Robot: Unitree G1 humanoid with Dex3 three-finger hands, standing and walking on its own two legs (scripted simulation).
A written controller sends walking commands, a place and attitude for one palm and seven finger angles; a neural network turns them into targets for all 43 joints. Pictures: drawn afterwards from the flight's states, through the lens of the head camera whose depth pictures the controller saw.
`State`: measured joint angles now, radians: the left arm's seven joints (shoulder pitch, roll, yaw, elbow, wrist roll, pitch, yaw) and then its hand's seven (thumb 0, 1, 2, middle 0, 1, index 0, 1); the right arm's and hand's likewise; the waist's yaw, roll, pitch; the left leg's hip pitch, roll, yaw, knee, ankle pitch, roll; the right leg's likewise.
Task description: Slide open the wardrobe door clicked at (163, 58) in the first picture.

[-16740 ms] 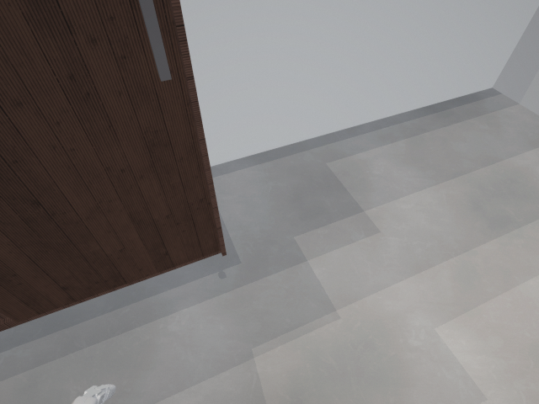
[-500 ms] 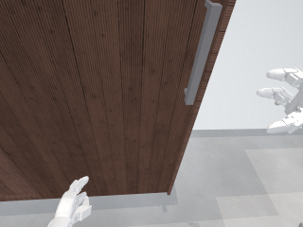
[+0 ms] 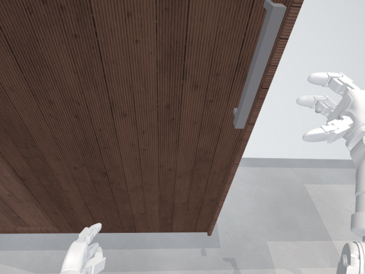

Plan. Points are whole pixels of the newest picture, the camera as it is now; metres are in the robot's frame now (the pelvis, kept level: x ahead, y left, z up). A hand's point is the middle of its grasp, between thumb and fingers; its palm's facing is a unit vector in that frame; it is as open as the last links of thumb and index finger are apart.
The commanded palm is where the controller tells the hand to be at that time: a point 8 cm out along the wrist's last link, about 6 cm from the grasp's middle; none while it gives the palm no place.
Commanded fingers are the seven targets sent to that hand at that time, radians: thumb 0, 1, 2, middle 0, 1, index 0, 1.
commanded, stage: move the hooked fingers beside the handle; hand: right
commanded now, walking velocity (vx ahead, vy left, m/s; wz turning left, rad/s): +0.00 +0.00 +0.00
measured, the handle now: (251, 72) +0.49 -0.11 +0.24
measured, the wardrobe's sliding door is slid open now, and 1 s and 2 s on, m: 0.00 0.00 0.00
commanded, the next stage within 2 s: feel for the door with the fingertips in 1.32 s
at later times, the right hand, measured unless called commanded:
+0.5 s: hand (292, 96) +0.42 -0.19 +0.23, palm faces -0.03 +1.00 -0.01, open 14.0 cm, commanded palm +0.40 -0.24 +0.24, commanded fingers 0.00 0.50 -0.30 0.30 1.20 0.30 1.20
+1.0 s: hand (292, 94) +0.42 -0.19 +0.24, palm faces -0.02 +1.00 +0.00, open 14.0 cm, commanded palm +0.40 -0.24 +0.24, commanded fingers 0.00 0.50 -0.30 0.30 1.20 0.30 1.20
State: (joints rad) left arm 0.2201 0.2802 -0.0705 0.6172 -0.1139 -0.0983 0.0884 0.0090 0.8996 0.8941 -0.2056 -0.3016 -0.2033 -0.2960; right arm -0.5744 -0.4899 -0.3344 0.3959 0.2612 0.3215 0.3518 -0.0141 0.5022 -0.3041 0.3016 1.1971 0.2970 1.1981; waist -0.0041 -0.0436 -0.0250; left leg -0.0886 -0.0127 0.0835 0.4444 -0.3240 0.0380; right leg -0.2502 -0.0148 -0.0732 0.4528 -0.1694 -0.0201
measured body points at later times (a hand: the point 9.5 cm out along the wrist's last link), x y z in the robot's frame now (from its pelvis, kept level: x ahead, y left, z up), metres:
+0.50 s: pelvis +0.00 +0.00 +0.00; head -0.01 +0.01 +0.45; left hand +0.14 +0.25 -0.10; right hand +0.42 -0.25 +0.24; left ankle -0.05 +0.09 -0.74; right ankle +0.05 -0.11 -0.74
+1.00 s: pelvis +0.00 +0.00 +0.00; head -0.01 +0.02 +0.45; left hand +0.13 +0.26 -0.10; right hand +0.41 -0.24 +0.24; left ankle -0.05 +0.09 -0.74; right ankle +0.05 -0.11 -0.74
